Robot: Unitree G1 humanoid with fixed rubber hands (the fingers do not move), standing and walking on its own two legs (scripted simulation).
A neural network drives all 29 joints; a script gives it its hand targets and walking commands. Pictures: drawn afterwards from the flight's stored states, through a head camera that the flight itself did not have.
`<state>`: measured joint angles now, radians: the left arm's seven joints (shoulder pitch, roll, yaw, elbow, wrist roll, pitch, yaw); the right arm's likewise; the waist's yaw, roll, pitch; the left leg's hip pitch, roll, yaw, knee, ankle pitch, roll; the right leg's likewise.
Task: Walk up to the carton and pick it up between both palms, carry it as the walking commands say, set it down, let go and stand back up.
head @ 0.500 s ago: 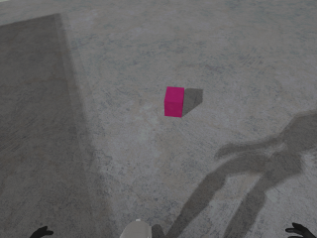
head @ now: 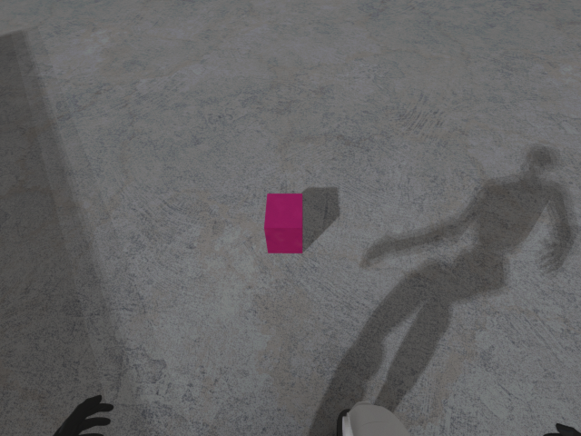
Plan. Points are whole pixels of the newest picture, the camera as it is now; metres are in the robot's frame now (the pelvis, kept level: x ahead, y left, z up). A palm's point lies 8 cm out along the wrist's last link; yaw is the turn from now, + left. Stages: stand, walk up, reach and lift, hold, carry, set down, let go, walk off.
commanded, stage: walk up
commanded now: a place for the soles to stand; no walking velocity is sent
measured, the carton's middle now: (285, 223) +0.94 +0.02 -0.67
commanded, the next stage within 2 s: none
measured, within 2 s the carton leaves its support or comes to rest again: neither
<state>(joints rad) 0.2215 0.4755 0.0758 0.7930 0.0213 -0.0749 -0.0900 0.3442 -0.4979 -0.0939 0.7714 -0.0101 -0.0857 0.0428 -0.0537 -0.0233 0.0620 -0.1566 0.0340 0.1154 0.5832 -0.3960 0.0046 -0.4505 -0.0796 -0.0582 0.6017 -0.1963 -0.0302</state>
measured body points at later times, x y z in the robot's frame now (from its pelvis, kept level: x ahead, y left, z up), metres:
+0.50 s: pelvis +0.20 +0.03 +0.00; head +0.21 +0.05 +0.45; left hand +0.28 +0.36 -0.11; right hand +0.32 -0.32 -0.05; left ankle +0.25 +0.14 -0.72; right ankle +0.20 -0.12 -0.67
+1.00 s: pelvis +0.38 +0.02 +0.00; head +0.40 +0.02 +0.45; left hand +0.45 +0.37 -0.09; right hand +0.48 -0.32 -0.09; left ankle +0.47 +0.13 -0.72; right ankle +0.38 -0.12 -0.72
